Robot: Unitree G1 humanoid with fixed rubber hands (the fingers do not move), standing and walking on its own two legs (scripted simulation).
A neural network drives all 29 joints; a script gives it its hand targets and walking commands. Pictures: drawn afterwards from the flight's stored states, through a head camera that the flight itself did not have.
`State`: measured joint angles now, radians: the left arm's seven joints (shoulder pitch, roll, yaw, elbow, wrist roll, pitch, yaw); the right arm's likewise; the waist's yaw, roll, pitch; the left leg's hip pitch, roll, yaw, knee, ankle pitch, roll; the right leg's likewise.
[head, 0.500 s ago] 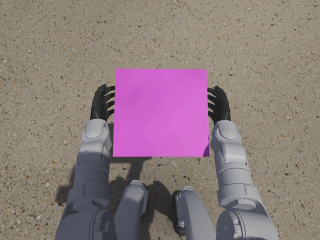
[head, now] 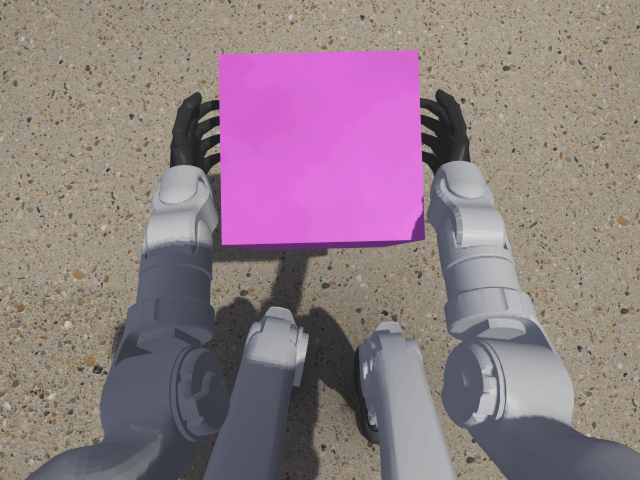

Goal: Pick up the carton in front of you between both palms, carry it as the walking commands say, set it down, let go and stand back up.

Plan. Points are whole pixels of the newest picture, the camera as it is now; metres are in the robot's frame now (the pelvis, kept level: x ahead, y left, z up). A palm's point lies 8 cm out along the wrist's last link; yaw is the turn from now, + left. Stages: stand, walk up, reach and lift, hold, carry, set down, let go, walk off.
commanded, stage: set down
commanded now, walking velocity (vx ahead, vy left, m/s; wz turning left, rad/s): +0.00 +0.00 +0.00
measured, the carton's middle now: (320, 173) +0.48 +0.05 -0.17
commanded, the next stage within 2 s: none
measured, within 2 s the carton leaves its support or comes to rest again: rests again in 1.16 s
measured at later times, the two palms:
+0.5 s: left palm (211, 178) +0.48 +0.22 -0.25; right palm (403, 166) +0.53 -0.08 -0.25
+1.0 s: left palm (221, 185) +0.48 +0.22 -0.31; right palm (396, 172) +0.54 -0.08 -0.31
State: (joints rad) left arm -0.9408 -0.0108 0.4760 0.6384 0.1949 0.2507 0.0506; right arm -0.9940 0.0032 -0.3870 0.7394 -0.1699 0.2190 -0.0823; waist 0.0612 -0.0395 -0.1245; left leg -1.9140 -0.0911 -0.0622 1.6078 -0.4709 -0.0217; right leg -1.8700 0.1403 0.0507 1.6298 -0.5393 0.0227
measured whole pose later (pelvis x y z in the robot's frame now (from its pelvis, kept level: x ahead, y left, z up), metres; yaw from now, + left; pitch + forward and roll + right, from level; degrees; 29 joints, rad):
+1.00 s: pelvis -0.01 -0.01 -0.15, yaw -1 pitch +39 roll +1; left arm -1.29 0.18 0.45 0.86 0.07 0.24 0.06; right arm -1.44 -0.20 -0.18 1.04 -0.01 0.20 -0.15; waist 0.11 -0.04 0.27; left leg -2.25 -0.08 -0.02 2.14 -0.58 -0.04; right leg -2.22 0.19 0.02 2.18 -0.65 0.03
